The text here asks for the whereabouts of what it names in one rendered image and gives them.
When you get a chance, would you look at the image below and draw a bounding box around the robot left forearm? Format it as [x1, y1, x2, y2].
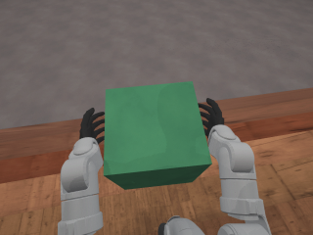
[58, 137, 104, 235]

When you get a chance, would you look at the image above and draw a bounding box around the right robot shin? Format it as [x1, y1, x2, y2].
[163, 215, 180, 235]

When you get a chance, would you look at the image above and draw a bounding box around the robot right forearm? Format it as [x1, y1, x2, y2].
[207, 124, 272, 235]

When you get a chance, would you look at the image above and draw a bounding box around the robot right hand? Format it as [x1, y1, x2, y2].
[198, 98, 225, 139]

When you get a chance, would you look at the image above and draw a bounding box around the robot left hand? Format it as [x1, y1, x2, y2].
[79, 108, 105, 144]

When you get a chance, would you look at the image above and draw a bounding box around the right robot upper arm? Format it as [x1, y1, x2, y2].
[217, 223, 269, 235]

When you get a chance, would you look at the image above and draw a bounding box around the carton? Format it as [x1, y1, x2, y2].
[103, 81, 212, 190]

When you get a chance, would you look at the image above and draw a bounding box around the robot right thigh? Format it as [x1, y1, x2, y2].
[164, 217, 205, 235]

